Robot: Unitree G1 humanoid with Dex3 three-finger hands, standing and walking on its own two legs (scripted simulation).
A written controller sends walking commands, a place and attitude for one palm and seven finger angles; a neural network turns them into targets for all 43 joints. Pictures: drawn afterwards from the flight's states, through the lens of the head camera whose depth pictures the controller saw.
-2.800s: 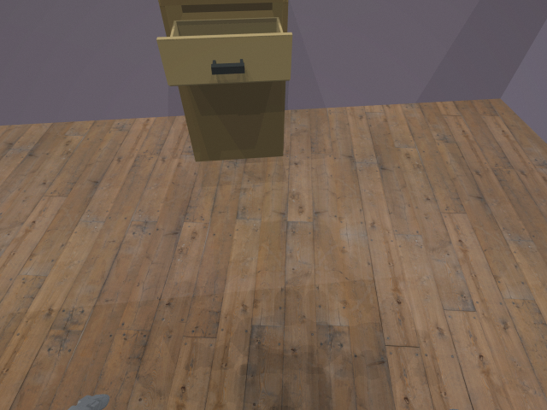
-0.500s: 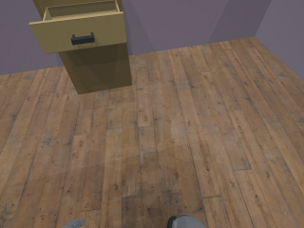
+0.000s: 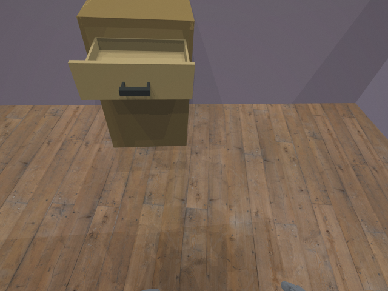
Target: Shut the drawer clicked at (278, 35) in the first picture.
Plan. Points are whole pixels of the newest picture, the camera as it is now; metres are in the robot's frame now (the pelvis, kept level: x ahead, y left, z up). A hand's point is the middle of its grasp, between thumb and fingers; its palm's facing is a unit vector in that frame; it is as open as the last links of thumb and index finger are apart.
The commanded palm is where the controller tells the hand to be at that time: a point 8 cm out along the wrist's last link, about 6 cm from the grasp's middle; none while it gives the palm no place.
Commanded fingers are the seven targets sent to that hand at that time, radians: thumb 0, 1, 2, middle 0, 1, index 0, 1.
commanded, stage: walk to a spot facing it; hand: left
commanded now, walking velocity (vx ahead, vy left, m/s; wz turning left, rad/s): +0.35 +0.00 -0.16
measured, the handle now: (135, 87) +0.77 +0.30 -0.05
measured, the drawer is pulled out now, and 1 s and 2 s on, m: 0.30 0.30 0.30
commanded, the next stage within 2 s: turn to face it in 0.22 s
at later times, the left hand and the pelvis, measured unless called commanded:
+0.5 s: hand (151, 232) +0.29 +0.14 -0.15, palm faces -0.05 -0.97 -0.23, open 7.3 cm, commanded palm none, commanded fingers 0.00 0.90 0.90 -0.20 -0.30 -0.20 -0.30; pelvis +0.18 -0.05 +0.00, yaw -3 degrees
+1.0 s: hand (133, 245) +0.25 +0.18 -0.16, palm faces +0.18 -0.97 -0.19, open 7.4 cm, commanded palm none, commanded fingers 0.00 0.90 0.90 -0.20 -0.30 -0.20 -0.30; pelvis +0.24 -0.01 +0.02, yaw +6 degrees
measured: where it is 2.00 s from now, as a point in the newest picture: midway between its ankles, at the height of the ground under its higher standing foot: (185, 251)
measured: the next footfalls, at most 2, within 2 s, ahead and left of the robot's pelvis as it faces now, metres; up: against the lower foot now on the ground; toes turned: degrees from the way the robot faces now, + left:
right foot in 0.42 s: +0.29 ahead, -0.16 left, +0.00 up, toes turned -13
left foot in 0.78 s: +0.29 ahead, +0.08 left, +0.00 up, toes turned +12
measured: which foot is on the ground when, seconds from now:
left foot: down 0.00-0.42, up 0.44-0.76, down 0.78-1.00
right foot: up 0.00-0.40, down 0.42-0.78, up 0.80-1.00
